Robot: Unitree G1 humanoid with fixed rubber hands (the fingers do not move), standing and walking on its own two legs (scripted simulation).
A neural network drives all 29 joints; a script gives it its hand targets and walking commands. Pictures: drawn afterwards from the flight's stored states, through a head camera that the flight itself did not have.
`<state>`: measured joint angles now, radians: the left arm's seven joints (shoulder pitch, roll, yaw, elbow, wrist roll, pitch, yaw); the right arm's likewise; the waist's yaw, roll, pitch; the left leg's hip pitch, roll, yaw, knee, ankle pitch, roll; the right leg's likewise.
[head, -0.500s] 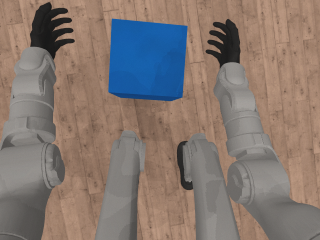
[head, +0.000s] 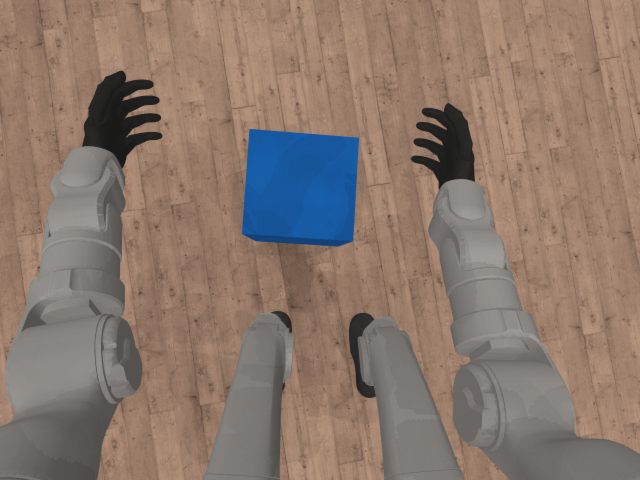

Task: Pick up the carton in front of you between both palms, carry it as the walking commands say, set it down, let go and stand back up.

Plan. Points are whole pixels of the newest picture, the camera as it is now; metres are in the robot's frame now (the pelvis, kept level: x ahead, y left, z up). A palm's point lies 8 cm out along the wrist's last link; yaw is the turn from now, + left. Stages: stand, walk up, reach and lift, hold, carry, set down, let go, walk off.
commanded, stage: let go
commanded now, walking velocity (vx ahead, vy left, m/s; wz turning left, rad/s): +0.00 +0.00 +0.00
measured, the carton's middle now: (300, 196) +0.48 +0.05 -0.51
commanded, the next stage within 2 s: stand in 1.18 s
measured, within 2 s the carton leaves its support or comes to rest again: neither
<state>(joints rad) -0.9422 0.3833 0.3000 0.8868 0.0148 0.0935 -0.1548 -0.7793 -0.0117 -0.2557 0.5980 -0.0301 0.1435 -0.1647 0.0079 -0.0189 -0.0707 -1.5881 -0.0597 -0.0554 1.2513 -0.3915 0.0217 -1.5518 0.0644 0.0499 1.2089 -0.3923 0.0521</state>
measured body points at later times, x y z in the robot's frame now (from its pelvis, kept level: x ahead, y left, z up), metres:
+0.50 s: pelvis +0.07 -0.01 +0.11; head +0.23 +0.01 +0.53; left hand +0.34 +0.25 +0.01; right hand +0.34 -0.21 +0.01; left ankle +0.07 +0.10 -0.60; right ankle +0.07 -0.14 -0.60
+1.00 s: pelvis +0.09 -0.04 +0.15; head +0.10 -0.03 +0.59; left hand +0.25 +0.21 +0.07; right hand +0.27 -0.26 +0.07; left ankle +0.07 +0.10 -0.60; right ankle +0.07 -0.14 -0.60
